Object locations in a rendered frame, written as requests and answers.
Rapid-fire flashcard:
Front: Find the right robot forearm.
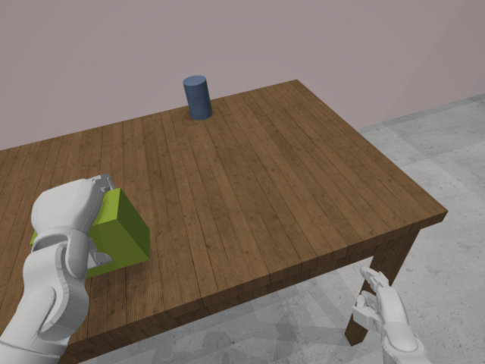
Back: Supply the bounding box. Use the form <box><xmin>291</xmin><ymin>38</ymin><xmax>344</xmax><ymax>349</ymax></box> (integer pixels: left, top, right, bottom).
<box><xmin>381</xmin><ymin>322</ymin><xmax>433</xmax><ymax>364</ymax></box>

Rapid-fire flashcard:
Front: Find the left robot hand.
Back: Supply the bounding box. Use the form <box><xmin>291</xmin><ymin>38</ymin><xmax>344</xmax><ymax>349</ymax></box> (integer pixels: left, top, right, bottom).
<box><xmin>31</xmin><ymin>173</ymin><xmax>116</xmax><ymax>270</ymax></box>

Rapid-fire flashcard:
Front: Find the left robot forearm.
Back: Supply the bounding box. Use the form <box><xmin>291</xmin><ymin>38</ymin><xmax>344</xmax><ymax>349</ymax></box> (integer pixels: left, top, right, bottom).
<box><xmin>0</xmin><ymin>228</ymin><xmax>90</xmax><ymax>364</ymax></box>

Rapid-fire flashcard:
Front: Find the right robot hand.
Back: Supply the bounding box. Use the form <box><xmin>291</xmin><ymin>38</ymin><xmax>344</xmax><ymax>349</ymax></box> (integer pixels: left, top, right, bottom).
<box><xmin>352</xmin><ymin>266</ymin><xmax>409</xmax><ymax>335</ymax></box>

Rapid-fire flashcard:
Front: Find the table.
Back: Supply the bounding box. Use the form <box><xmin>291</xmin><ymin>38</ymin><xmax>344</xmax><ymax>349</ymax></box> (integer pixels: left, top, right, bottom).
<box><xmin>0</xmin><ymin>80</ymin><xmax>448</xmax><ymax>364</ymax></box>

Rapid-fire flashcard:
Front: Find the sponge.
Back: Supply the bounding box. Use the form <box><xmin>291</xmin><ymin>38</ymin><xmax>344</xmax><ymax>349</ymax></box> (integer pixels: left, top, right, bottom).
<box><xmin>30</xmin><ymin>188</ymin><xmax>150</xmax><ymax>279</ymax></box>

